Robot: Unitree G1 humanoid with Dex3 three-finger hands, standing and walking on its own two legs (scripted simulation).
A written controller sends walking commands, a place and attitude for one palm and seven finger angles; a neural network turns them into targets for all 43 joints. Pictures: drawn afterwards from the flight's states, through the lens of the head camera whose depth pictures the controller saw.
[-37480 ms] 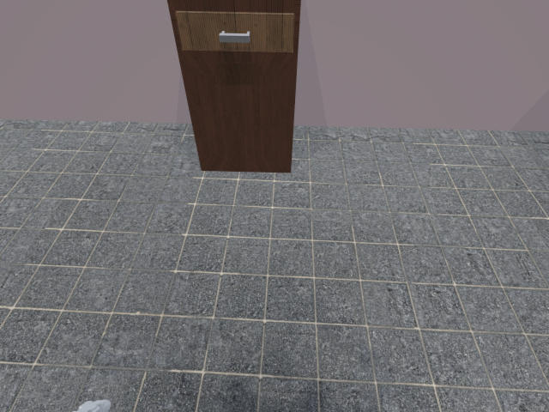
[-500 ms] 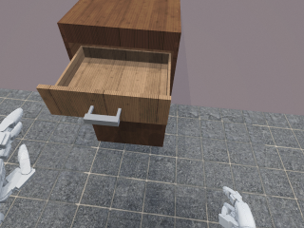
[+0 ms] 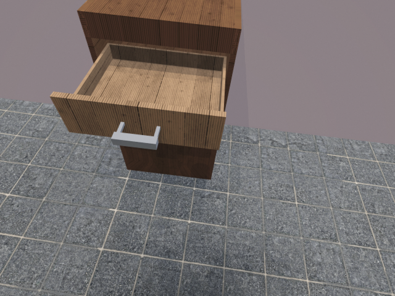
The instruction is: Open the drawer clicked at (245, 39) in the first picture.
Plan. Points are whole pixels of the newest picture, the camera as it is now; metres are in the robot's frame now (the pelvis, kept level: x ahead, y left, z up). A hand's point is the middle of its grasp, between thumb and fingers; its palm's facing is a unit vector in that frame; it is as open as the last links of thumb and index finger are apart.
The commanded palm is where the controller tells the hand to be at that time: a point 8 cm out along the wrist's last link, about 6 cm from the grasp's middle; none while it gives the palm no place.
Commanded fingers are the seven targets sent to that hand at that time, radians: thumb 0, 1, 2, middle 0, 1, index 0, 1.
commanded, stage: let the arm hang, fingers relaxed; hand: left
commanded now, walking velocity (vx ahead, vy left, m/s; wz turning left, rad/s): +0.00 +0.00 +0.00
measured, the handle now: (137, 134) +0.50 +0.19 -0.03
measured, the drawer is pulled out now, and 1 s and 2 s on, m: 0.30 0.30 0.30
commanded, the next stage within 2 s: look to check the result in 0.68 s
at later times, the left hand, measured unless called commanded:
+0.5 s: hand out of the picture +0.01 +0.16 -0.18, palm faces +0.01 -0.98 -0.19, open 7.3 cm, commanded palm none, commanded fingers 0.00 0.90 0.90 -0.20 -0.30 -0.20 -0.30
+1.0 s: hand out of the picture +0.01 +0.16 -0.17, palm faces +0.02 -0.98 -0.19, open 7.4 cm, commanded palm none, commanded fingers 0.00 0.90 0.90 -0.20 -0.30 -0.20 -0.30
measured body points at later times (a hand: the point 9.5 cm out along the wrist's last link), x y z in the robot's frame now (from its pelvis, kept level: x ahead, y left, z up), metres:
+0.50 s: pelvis +0.00 +0.00 +0.00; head +0.00 -0.01 +0.45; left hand +0.01 +0.22 -0.16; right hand -0.03 -0.20 -0.16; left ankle -0.01 +0.11 -0.74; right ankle +0.03 -0.10 -0.74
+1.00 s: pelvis +0.01 -0.01 +0.00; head +0.03 -0.01 +0.45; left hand +0.01 +0.21 -0.16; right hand -0.02 -0.22 -0.16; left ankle -0.01 +0.11 -0.74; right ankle +0.03 -0.10 -0.74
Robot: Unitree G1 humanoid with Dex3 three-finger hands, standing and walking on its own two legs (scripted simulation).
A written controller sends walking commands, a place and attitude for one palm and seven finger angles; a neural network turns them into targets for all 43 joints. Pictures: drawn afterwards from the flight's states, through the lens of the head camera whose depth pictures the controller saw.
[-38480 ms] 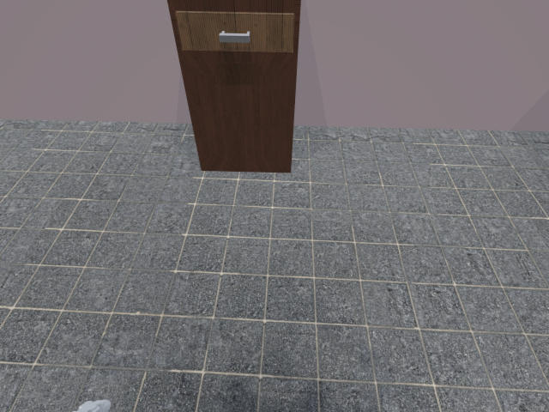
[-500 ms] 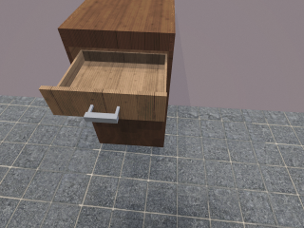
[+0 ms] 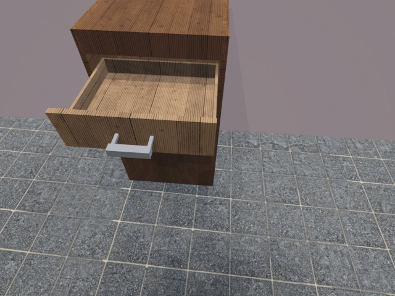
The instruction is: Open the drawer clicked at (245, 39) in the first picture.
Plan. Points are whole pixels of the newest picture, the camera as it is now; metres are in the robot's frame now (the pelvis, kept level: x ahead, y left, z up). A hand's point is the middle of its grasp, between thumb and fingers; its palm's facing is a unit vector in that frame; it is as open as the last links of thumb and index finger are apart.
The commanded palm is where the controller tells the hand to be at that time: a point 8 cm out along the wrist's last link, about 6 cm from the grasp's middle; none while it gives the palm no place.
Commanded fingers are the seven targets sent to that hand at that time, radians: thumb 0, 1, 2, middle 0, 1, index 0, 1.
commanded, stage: look to check the result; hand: left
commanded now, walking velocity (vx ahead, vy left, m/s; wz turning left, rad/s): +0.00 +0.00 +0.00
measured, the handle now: (131, 144) +0.49 +0.21 -0.03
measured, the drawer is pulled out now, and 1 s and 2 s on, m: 0.30 0.30 0.30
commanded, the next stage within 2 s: stand and wait in 0.24 s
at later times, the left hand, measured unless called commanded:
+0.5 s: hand out of the picture +0.04 +0.18 -0.17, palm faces +0.03 -0.98 -0.22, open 7.4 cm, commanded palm none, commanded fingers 0.00 0.90 0.90 -0.20 -0.30 -0.20 -0.30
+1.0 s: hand out of the picture +0.05 +0.19 -0.17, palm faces +0.02 -0.97 -0.24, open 7.4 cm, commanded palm none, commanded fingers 0.00 0.90 0.90 -0.20 -0.30 -0.20 -0.30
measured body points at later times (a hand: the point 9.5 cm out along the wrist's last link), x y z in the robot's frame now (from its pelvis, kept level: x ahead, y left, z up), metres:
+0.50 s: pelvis +0.01 -0.01 +0.00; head +0.03 -0.01 +0.45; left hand +0.03 +0.23 -0.16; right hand +0.01 -0.23 -0.16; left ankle -0.02 +0.12 -0.74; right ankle +0.02 -0.09 -0.74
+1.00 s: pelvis +0.02 -0.01 +0.00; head +0.04 -0.01 +0.45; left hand +0.05 +0.24 -0.15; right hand +0.02 -0.25 -0.16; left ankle -0.02 +0.12 -0.74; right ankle +0.02 -0.09 -0.74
